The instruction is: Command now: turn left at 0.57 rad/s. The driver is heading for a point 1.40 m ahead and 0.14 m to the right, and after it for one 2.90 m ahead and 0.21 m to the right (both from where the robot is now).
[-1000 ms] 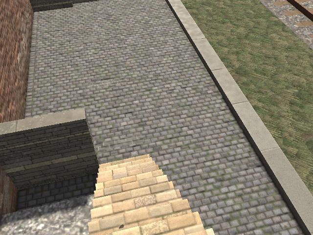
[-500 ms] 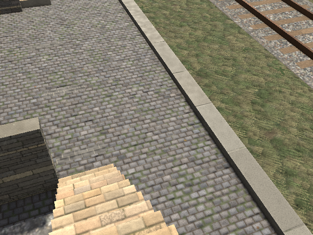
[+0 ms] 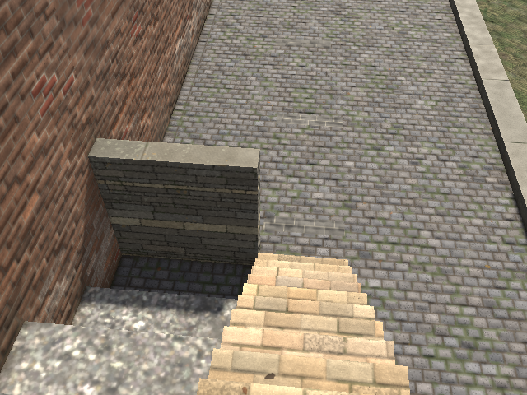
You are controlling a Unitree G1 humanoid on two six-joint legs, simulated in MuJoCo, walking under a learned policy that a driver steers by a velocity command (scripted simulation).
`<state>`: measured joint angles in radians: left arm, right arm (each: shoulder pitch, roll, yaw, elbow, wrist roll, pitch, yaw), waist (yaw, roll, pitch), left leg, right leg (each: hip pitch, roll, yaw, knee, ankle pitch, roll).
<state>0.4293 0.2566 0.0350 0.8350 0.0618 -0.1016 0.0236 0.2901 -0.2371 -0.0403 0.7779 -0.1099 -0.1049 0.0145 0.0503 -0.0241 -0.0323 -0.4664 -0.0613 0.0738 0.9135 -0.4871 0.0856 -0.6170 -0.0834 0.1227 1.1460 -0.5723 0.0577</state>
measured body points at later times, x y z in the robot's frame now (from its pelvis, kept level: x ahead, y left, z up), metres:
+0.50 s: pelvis +0.07 -0.03 -0.08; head +0.08 -0.02 +0.37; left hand +0.20 +0.18 -0.21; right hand +0.05 -0.24 -0.22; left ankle +0.00 +0.08 -0.69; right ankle +0.19 -0.13 -0.83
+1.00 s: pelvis +0.07 -0.03 -0.16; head +0.09 -0.04 +0.29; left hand -0.03 +0.24 -0.27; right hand +0.32 -0.17 -0.21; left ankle +0.05 +0.10 -0.63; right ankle +0.18 -0.17 -0.90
